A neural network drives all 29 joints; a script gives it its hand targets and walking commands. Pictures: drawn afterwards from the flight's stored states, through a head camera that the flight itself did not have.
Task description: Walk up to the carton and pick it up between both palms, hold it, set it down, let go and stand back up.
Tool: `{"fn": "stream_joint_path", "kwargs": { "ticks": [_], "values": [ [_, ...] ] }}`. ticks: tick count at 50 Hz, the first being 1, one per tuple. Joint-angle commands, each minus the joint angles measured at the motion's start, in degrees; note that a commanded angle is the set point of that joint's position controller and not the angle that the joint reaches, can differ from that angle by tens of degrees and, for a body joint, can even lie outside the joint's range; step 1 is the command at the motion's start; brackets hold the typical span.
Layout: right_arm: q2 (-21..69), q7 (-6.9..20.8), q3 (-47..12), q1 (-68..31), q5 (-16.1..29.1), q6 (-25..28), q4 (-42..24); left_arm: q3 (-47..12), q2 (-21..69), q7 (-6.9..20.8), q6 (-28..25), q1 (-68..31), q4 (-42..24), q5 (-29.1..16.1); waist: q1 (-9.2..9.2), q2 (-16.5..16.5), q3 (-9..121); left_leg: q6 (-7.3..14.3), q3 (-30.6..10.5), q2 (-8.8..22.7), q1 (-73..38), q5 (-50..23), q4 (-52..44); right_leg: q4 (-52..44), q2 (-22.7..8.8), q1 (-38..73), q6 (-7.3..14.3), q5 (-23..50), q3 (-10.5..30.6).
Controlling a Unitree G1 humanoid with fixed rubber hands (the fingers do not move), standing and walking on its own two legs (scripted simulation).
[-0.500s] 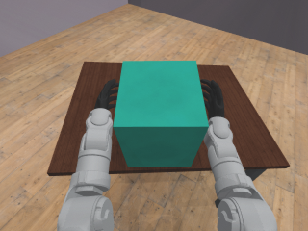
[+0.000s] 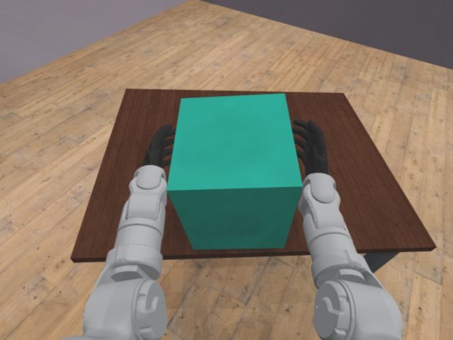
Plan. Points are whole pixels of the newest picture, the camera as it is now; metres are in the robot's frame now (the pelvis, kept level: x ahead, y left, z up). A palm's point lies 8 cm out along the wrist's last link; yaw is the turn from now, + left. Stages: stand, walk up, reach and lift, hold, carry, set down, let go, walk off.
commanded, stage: set down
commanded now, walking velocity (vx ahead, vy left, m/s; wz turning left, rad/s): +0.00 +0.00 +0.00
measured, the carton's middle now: (235, 177) +0.41 -0.02 +0.04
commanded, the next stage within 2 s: none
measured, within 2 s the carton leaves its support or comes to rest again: neither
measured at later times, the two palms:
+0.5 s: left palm (162, 169) +0.40 +0.13 +0.07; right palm (316, 171) +0.39 -0.16 +0.10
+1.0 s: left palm (165, 174) +0.41 +0.13 +0.05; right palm (312, 174) +0.39 -0.16 +0.08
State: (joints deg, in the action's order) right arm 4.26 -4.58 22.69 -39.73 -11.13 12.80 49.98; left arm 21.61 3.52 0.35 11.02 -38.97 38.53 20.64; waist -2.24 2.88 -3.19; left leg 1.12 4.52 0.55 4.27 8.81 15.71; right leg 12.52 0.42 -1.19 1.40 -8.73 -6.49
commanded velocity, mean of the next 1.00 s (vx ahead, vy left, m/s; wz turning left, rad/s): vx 0.00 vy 0.00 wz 0.00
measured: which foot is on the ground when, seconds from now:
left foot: down 0.00-1.00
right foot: down 0.00-1.00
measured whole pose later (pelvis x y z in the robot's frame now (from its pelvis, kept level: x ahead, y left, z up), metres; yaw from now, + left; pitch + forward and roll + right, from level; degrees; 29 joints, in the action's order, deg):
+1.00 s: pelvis +0.01 +0.00 +0.00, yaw -1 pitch +5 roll +0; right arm 7.2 -1.8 34.4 -41.3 -22.5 14.6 52.3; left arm 27.4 3.6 -0.1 1.5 -41.3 50.2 23.4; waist -1.9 2.4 0.3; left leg 1.0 5.9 1.0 11.9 8.8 16.0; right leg 14.2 0.5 -9.9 1.6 -9.0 -5.7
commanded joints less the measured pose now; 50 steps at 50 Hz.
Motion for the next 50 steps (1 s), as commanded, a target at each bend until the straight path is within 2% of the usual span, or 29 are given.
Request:
{"fn": "stream_joint_path", "kwargs": {
  "ticks": [1, 17, 27, 38, 50],
  "values": [
    [23.89, 6.39, -15.68, -28.7, -2.85, 1.26, -2.62, -15.31, 27.73, 5.39, -5.84, -30.99, -4.72, -1.67, 0.28, -2.2, 25.78, -2.37, 0.38, -0.08, -6.68, -17.69, 0.57, 3.64, 0.36, 8.54, -4.04, 25.61, -0.43],
    [24.64, 8.22, -7.75, -28.57, -8.79, 0.99, 1.03, -11.6, 26.77, 4.05, -8.86, -35.0, -0.63, -0.14, -0.23, -3.38, 28.72, -2.45, 1.02, 0.73, -6.56, -15.74, 0.28, 3.34, 0.26, 3.34, -3.39, 20.78, -0.76],
    [26.3, 8.99, -6.1, -27.61, -11.02, 0.72, 1.88, -7.84, 25.74, 4.39, -9.98, -33.46, 2.76, 1.52, 0.74, -1.96, 28.31, -1.53, 1.47, 0.62, -3.48, -15.72, -0.28, 4.53, -0.35, 5.27, -4.1, 24.55, 0.02],
    [27.32, 8.97, -5.13, -27.34, -12.43, 2.26, 2.53, -8.66, 26.4, 3.54, -12.85, -34.5, 3.31, 1.36, 0.07, -3.57, 32.08, -2.23, 1.02, 1.07, -4.04, -19.77, 1.69, 5.42, -0.24, 2.83, -3.65, 26.28, -0.06],
    [28.63, 9.02, -4.33, -25.98, -14.0, 3.05, 4.06, -6.8, 26.39, 3.86, -15.08, -32.62, 6.71, 2.55, 0.56, -2.45, 31.29, -1.67, 1.0, 1.16, -0.73, -18.93, 1.38, 6.14, -0.69, 3.93, -3.89, 28.23, 0.63]
  ]
}}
